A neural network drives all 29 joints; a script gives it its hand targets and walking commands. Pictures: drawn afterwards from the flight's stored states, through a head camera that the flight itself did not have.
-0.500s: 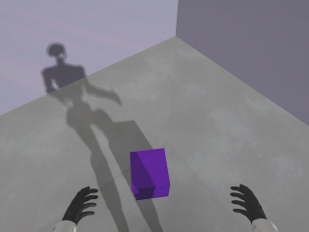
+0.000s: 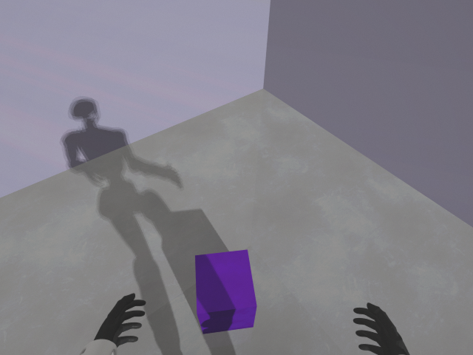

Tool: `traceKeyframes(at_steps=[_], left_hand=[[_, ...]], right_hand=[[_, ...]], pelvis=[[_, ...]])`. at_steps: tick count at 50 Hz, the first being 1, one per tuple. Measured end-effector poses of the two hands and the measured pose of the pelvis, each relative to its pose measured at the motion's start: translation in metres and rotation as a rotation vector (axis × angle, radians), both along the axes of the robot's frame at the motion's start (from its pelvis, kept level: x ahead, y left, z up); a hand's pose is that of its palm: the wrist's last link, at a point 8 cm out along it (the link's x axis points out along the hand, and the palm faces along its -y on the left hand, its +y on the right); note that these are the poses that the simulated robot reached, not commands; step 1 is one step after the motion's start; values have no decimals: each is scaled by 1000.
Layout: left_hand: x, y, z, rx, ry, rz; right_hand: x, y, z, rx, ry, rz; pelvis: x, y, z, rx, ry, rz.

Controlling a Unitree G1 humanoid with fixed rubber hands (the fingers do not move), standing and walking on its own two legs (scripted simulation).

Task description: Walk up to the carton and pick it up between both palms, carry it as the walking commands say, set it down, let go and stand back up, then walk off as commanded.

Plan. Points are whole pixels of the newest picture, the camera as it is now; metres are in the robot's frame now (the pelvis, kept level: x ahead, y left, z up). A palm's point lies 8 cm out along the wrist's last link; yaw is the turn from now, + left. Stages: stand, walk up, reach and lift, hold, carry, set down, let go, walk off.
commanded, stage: stand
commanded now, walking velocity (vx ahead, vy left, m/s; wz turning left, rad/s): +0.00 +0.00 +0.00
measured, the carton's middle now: (225, 292) +0.46 +0.07 -0.65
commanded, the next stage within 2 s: walk off in 1.82 s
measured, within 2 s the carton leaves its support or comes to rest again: neither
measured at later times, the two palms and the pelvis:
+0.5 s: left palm (82, 341) +0.16 +0.29 -0.09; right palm out of the picture +0.13 -0.29 -0.08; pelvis +0.03 +0.01 +0.00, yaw -2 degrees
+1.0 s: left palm out of the picture +0.11 +0.31 -0.10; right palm out of the picture +0.09 -0.30 -0.09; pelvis +0.01 +0.01 +0.01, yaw -2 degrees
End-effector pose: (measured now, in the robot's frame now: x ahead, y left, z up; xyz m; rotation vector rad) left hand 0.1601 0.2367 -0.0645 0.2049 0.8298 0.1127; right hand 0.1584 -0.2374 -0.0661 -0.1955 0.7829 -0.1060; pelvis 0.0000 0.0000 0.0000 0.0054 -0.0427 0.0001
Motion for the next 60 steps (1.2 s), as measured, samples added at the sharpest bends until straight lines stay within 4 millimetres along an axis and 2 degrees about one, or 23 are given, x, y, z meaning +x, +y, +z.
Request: traceKeyframes(at_steps=[3, 9, 15, 24, 30, 48, 60], left_hand=[[-1, 15, -7, 48, -6, -15], [-7, 44, -17, 114, 43, -31], [-6, 57, -24, 143, 93, -27], [4, 55, -27, 142, 119, -37], [1, 56, -26, 148, 131, -38], [-46, 72, -32, 164, 235, -8], [-68, 79, -37, 164, 285, 12]], right_hand=[[-10, -9, -7, -76, 51, 11], [-27, -39, -13, -155, 131, -38], [-29, -54, -14, -186, 182, -61], [-24, -53, -15, -183, 196, -73], [-29, -53, -17, -178, 210, -81], [-67, -63, -22, -194, 307, -94], [-80, -64, -23, -201, 347, -95]], pelvis=[[1, 2, -2, -3, 27, -8], [8, 5, -2, -6, 54, -23], [17, 6, -1, -5, 58, -27], [25, 8, 2, -2, 49, -36], [24, 9, 3, -2, 41, -37], [7, 10, 8, -7, 23, -31], [0, 13, 9, -9, 15, -24]])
